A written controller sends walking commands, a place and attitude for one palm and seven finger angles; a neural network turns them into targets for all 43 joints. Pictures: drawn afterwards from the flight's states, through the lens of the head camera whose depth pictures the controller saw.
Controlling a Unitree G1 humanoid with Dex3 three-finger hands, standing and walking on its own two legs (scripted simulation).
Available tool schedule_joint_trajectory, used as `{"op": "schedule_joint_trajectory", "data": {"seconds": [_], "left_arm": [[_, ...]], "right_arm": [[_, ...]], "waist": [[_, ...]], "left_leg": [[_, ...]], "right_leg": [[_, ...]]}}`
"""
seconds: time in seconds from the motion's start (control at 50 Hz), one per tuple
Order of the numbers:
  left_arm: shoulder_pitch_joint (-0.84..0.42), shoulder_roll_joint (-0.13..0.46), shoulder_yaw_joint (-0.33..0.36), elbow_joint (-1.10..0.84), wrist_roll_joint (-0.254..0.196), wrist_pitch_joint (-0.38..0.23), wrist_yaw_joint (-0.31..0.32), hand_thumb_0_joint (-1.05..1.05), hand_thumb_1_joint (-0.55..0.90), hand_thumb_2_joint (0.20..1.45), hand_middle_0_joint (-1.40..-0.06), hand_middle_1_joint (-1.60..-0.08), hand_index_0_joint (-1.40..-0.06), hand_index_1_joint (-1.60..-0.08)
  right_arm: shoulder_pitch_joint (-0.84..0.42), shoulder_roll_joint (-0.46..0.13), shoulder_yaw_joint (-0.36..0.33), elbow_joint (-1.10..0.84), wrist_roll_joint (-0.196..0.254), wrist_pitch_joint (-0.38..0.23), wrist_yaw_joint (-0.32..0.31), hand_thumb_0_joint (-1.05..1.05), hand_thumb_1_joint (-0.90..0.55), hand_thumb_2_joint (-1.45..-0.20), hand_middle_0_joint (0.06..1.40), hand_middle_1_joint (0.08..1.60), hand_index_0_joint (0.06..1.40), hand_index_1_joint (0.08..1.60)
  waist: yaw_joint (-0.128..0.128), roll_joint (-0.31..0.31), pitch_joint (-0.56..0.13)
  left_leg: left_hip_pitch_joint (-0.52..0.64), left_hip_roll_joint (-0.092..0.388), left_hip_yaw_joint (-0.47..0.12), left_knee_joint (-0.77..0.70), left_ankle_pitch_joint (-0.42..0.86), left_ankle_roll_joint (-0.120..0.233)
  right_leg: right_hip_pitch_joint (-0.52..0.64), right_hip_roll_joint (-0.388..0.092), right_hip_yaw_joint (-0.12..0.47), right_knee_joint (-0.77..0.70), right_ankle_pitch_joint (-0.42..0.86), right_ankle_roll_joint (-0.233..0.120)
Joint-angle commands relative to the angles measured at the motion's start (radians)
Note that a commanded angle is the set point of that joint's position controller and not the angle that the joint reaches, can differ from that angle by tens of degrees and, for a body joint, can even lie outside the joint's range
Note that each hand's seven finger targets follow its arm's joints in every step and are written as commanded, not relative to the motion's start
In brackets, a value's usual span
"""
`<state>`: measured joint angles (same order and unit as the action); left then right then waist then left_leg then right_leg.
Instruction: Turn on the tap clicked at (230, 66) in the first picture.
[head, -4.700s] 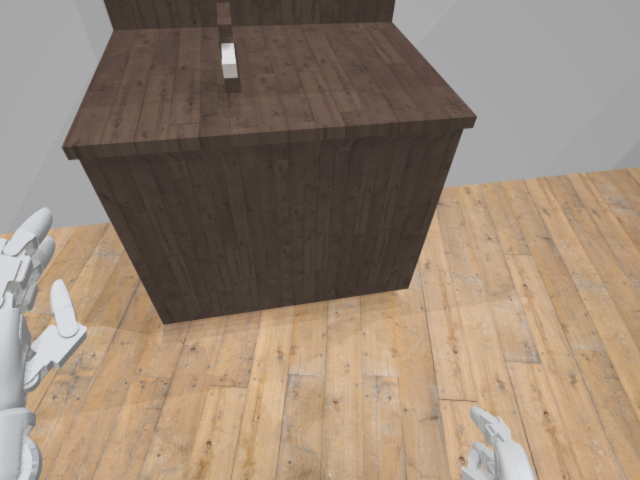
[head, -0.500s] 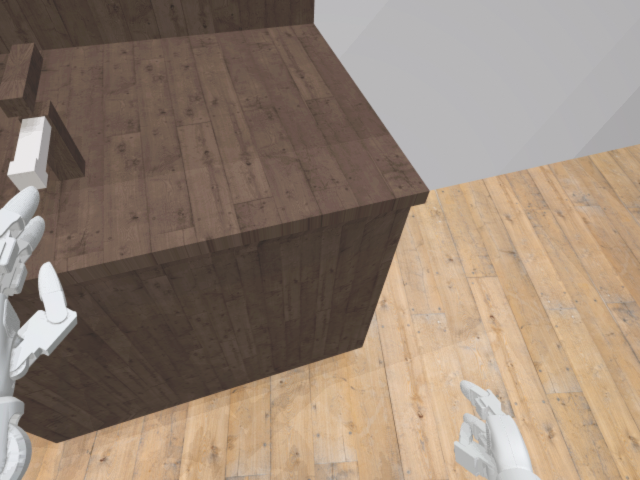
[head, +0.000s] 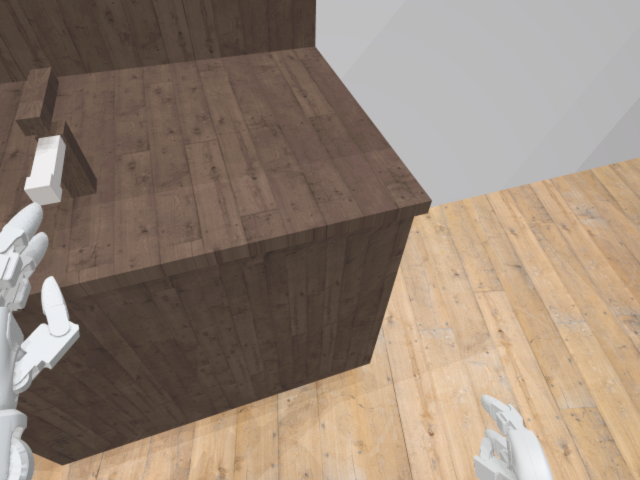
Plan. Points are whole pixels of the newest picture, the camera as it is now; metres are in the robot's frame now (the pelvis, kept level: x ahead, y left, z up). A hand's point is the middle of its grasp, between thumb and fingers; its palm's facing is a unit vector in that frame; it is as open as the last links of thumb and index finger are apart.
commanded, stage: come to a stop and stand still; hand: left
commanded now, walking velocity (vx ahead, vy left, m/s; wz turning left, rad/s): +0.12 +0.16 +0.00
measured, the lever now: (43, 189) +0.41 +0.38 +0.14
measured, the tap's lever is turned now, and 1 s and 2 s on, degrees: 0 0 0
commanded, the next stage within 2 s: look again from close up in 1.00 s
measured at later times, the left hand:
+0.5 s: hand (9, 252) +0.25 +0.29 +0.21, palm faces +0.53 -0.73 -0.42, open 7.4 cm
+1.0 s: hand (84, 340) +0.20 +0.23 +0.16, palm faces +0.38 -0.88 -0.30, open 7.4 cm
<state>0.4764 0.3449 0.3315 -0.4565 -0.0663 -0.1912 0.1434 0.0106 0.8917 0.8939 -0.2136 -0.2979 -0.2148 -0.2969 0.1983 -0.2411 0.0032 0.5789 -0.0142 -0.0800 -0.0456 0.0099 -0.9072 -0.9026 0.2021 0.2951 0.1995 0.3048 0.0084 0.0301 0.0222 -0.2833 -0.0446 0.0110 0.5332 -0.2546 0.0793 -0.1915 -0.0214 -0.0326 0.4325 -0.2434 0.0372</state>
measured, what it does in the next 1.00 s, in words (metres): stands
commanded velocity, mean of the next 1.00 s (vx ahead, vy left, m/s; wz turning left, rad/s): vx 0.00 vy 0.01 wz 0.00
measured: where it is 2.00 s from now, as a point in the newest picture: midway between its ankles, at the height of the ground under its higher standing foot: outside the picture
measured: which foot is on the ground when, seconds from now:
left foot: down 0.00-1.00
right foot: down 0.00-1.00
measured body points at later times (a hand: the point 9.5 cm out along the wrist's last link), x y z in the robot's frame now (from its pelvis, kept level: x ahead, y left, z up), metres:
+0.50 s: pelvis -0.01 -0.01 +0.00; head +0.04 +0.02 +0.44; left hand +0.22 +0.33 +0.23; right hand +0.19 -0.20 -0.08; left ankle +0.02 +0.06 -0.74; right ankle -0.01 -0.15 -0.73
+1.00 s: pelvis -0.03 -0.02 +0.01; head -0.05 +0.00 +0.45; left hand +0.17 +0.27 +0.18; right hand +0.13 -0.25 -0.06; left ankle +0.02 +0.06 -0.74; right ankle +0.00 -0.15 -0.74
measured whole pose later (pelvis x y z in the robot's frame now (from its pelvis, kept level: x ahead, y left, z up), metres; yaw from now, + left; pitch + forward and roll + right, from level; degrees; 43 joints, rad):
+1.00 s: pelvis -0.03 -0.02 +0.01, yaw -2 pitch -2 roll -2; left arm 0.37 0.33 0.32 -0.34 -0.02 -0.23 0.11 0.01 0.89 0.89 -0.21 -0.30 -0.21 -0.30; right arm 0.26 -0.22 0.02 0.58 0.01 -0.13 -0.04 0.01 -0.91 -0.90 0.20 0.29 0.20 0.30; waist 0.02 -0.01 -0.02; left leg -0.24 -0.01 0.04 0.46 -0.19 0.05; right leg -0.19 0.01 -0.02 0.38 -0.17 0.01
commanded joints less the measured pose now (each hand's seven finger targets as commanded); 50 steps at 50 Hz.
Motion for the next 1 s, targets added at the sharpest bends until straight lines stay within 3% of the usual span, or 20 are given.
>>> {"op": "schedule_joint_trajectory", "data": {"seconds": [0.0, 0.06, 0.12, 0.18, 0.22, 0.26, 0.34, 0.36, 0.38, 0.4, 0.44, 0.48, 0.5, 0.54, 0.56, 0.58, 0.6, 0.68, 0.82, 0.98], "left_arm": [[-0.085, 0.186, 0.138, -0.243, -0.005, -0.079, 0.014, 0.0, 0.9, 0.9, -0.2, -0.3, -0.2, -0.3], [-0.055, 0.181, 0.143, -0.236, -0.007, -0.081, 0.012, 0.0, 0.9, 0.9, -0.2, -0.3, -0.2, -0.3], [-0.057, 0.171, 0.141, -0.241, -0.009, -0.077, 0.012, 0.0, 0.9, 0.9, -0.2, -0.3, -0.2, -0.3], [-0.067, 0.187, 0.149, -0.262, -0.005, -0.067, 0.01, 0.0, 0.9, 0.9, -0.2, -0.3, -0.2, -0.3], [-0.081, 0.169, 0.128, -0.277, -0.001, -0.06, 0.006, 0.0, 0.9, 0.9, -0.2, -0.3, -0.2, -0.3], [-0.075, 0.171, 0.133, -0.281, 0.0, -0.052, 0.006, 0.0, 0.9, 0.9, -0.2, -0.3, -0.2, -0.3], [-0.037, 0.167, 0.142, -0.273, -0.005, -0.041, 0.013, 0.0, 0.9, 0.9, -0.2, -0.3, -0.2, -0.3], [-1.11, 0.957, 0.711, -0.493, 0.181, -0.158, 0.005, 0.0, 0.9, 0.9, -0.2, -0.3, -0.2, -0.3], [-0.844, 0.629, 0.541, -0.087, 0.092, -0.127, -0.01, 0.0, 0.9, 0.9, -0.2, -0.3, -0.2, -0.3], [-0.514, 0.324, 0.284, 0.131, 0.066, -0.103, -0.045, 0.0, 0.9, 0.9, -0.2, -0.3, -0.2, -0.3], [-0.262, 0.142, 0.092, -0.049, 0.036, -0.084, -0.084, 0.0, 0.9, 0.9, -0.2, -0.3, -0.2, -0.3], [-0.084, 0.061, 0.024, -0.17, 0.021, -0.064, -0.094, 0.0, 0.9, 0.9, -0.2, -0.3, -0.2, -0.3], [-0.023, 0.098, 0.046, -0.189, 0.025, -0.055, -0.088, 0.0, 0.9, 0.9, -0.2, -0.3, -0.2, -0.3], [-0.01, 0.189, 0.14, -0.181, 0.021, -0.045, -0.063, 0.0, 0.9, 0.9, -0.2, -0.3, -0.2, -0.3], [-0.035, 0.215, 0.172, -0.159, 0.014, -0.045, -0.051, 0.0, 0.9, 0.9, -0.2, -0.3, -0.2, -0.3], [-0.098, 0.277, 0.236, -0.203, 0.013, -0.049, -0.033, 0.0, 0.9, 0.9, -0.2, -0.3, -0.2, -0.3], [-0.092, 0.254, 0.236, -0.164, 0.006, -0.055, -0.03, 0.0, 0.9, 0.9, -0.2, -0.3, -0.2, -0.3], [-0.239, 0.278, 0.228, -0.24, 0.018, -0.089, -0.018, 0.0, 0.9, 0.9, -0.2, -0.3, -0.2, -0.3], [-0.229, 0.139, 0.065, -0.127, 0.041, -0.1, -0.026, 0.0, 0.9, 0.9, -0.2, -0.3, -0.2, -0.3], [-0.23, 0.182, 0.095, -0.08, 0.046, -0.092, -0.026, 0.0, 0.9, 0.9, -0.2, -0.3, -0.2, -0.3]], "right_arm": [[-0.127, -0.116, -0.047, -0.171, 0.004, -0.057, -0.005, 0.0, -0.9, -0.9, 0.2, 0.3, 0.2, 0.3], [-0.12, -0.114, -0.05, -0.175, 0.007, -0.056, 0.0, 0.0, -0.9, -0.9, 0.2, 0.3, 0.2, 0.3], [-0.106, -0.109, -0.047, -0.167, 0.011, -0.056, 0.002, 0.0, -0.9, -0.9, 0.2, 0.3, 0.2, 0.3], [-0.109, -0.106, -0.046, -0.163, 0.013, -0.052, 0.002, 0.0, -0.9, -0.9, 0.2, 0.3, 0.2, 0.3], [-0.103, -0.098, -0.044, -0.162, 0.01, -0.049, 0.008, 0.0, -0.9, -0.9, 0.2, 0.3, 0.2, 0.3], [-0.109, -0.093, -0.042, -0.165, 0.005, -0.045, 0.01, 0.0, -0.9, -0.9, 0.2, 0.3, 0.2, 0.3], [-0.123, -0.085, -0.034, -0.174, 0.005, -0.035, 0.005, 0.0, -0.9, -0.9, 0.2, 0.3, 0.2, 0.3], [0.047, -0.118, -0.056, -0.16, -0.038, -0.093, 0.029, 0.0, -0.9, -0.9, 0.2, 0.3, 0.2, 0.3], [-0.045, -0.028, -0.05, -0.073, 0.014, -0.087, 0.027, 0.0, -0.9, -0.9, 0.2, 0.3, 0.2, 0.3], [-0.007, -0.056, -0.061, -0.104, 0.0, -0.105, 0.044, 0.0, -0.9, -0.9, 0.2, 0.3, 0.2, 0.3], [0.009, -0.08, -0.082, -0.167, 0.027, -0.106, 0.097, 0.0, -0.9, -0.9, 0.2, 0.3, 0.2, 0.3], [-0.007, -0.072, -0.077, -0.204, 0.041, -0.099, 0.134, 0.0, -0.9, -0.9, 0.2, 0.3, 0.2, 0.3], [-0.023, -0.082, -0.067, -0.214, 0.046, -0.09, 0.133, 0.0, -0.9, -0.9, 0.2, 0.3, 0.2, 0.3], [-0.059, -0.083, -0.046, -0.225, 0.046, -0.07, 0.102, 0.0, -0.9, -0.9, 0.2, 0.3, 0.2, 0.3], [-0.065, -0.08, -0.04, -0.219, 0.04, -0.068, 0.078, 0.0, -0.9, -0.9, 0.2, 0.3, 0.2, 0.3], [-0.057, -0.088, -0.048, -0.219, 0.042, -0.058, 0.06, 0.0, -0.9, -0.9, 0.2, 0.3, 0.2, 0.3], [-0.077, -0.073, -0.045, -0.216, 0.041, -0.058, 0.038, 0.0, -0.9, -0.9, 0.2, 0.3, 0.2, 0.3], [-0.107, -0.075, -0.028, -0.208, 0.027, -0.069, -0.002, 0.0, -0.9, -0.9, 0.2, 0.3, 0.2, 0.3], [-0.07, -0.088, -0.03, -0.17, 0.02, -0.114, 0.001, 0.0, -0.9, -0.9, 0.2, 0.3, 0.2, 0.3], [-0.079, -0.087, -0.022, -0.172, 0.018, -0.096, -0.001, 0.0, -0.9, -0.9, 0.2, 0.3, 0.2, 0.3]], "waist": [[-0.004, 0.085, -0.1], [0.002, 0.048, -0.123], [0.001, 0.006, -0.142], [0.003, 0.055, -0.174], [0.001, 0.084, -0.186], [0.006, 0.092, -0.193], [0.012, 0.024, -0.206], [0.019, -0.123, -0.058], [0.034, 0.008, -0.173], [0.02, 0.112, -0.272], [0.012, 0.32, -0.292], [0.019, 0.189, -0.251], [0.021, 0.07, -0.227], [0.019, -0.156, -0.185], [0.011, -0.194, -0.133], [0.0, -0.223, -0.121], [0.003, -0.212, -0.115], [0.007, 0.1, -0.078], [0.01, 0.026, -0.052], [0.015, 0.033, -0.035]], "left_leg": [[0.005, 0.1, -0.149, -0.153, 0.039, -0.032], [-0.022, 0.105, -0.137, -0.1, 0.124, -0.027], [0.011, 0.093, -0.111, -0.072, 0.325, -0.072], [0.124, 0.101, -0.092, -0.072, 0.587, -0.117], [0.185, 0.119, -0.096, -0.083, 0.675, -0.13], [0.193, 0.128, -0.098, -0.096, 0.624, -0.133], [0.104, 0.104, -0.071, -0.089, 0.464, -0.133], [-0.11, 0.132, -0.09, 0.003, 0.331, -0.058], [0.152, 0.156, -0.1, -0.053, 0.464, -0.104], [0.302, 0.13, -0.07, -0.078, 0.635, -0.117], [0.437, 0.2, -0.138, -0.051, 0.87, -0.049], [0.336, 0.2, -0.127, -0.052, 0.736, -0.032], [0.223, 0.208, -0.114, -0.042, 0.628, -0.029], [0.003, 0.137, -0.055, -0.021, 0.251, -0.064], [-0.024, 0.105, -0.036, -0.042, 0.071, -0.074], [-0.014, 0.079, -0.035, -0.032, 0.031, -0.08], [0.027, 0.071, -0.025, -0.027, 0.016, -0.073], [0.008, 0.109, -0.073, -0.145, -0.051, -0.048], [0.023, 0.088, -0.065, -0.181, -0.185, -0.053], [0.0, 0.093, -0.077, -0.264, -0.189, -0.066]], "right_leg": [[0.023, -0.018, -0.012, 0.092, 0.082, -0.057], [0.052, -0.031, -0.004, 0.104, 0.113, -0.06], [0.068, -0.028, 0.003, 0.098, 0.22, -0.061], [0.029, -0.003, -0.009, 0.1, 0.248, -0.043], [-0.007, 0.01, -0.02, 0.1, 0.14, -0.038], [-0.005, 0.016, -0.02, 0.065, 0.083, -0.041], [0.107, -0.005, 0.008, -0.003, 0.248, -0.056], [0.006, -0.055, 0.056, 0.007, 0.255, -0.069], [-0.083, -0.111, 0.047, 0.093, 0.216, -0.126], [-0.099, -0.028, 0.048, 0.172, 0.206, -0.112], [-0.201, -0.003, 0.023, 0.267, -0.087, -0.068], [-0.126, 0.002, 0.002, 0.179, -0.07, -0.07], [-0.038, -0.007, 0.001, 0.098, 0.019, -0.064], [0.104, -0.066, 0.061, -0.021, 0.213, -0.07], [0.059, -0.1, 0.096, -0.061, 0.156, -0.082], [0.023, -0.116, 0.124, -0.063, 0.089, -0.104], [-0.031, -0.124, 0.133, -0.085, 0.028, -0.108], [-0.017, -0.064, 0.115, -0.072, -0.068, -0.078], [-0.056, -0.038, 0.116, -0.166, -0.218, -0.07], [-0.026, 0.002, 0.076, -0.165, -0.144, -0.054]]}}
